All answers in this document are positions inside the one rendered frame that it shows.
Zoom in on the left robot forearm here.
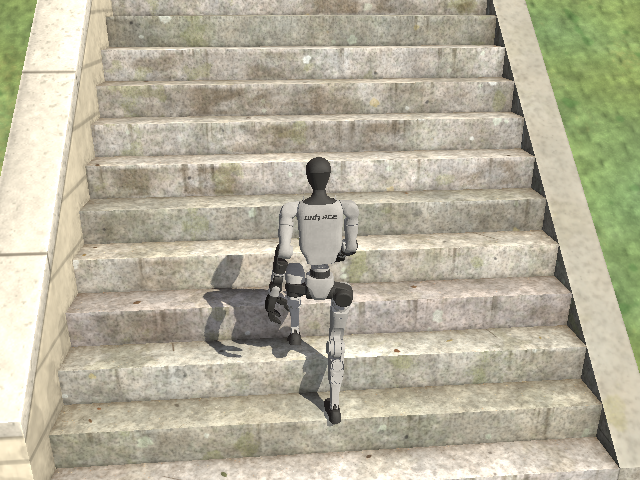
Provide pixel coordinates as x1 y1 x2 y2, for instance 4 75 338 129
268 244 288 297

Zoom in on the left robot upper arm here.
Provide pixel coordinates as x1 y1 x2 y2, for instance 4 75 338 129
278 201 299 259

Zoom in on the robot torso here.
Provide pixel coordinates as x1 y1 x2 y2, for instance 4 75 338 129
296 195 343 300

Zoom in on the robot left hand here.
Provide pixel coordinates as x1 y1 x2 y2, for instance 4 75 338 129
265 294 289 324

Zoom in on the right robot forearm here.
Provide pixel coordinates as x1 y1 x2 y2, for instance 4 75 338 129
338 240 358 258

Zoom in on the right robot upper arm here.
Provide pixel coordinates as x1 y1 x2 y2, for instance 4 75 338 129
339 200 359 253

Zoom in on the robot left thigh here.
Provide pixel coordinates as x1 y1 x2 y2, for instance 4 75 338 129
285 263 306 298

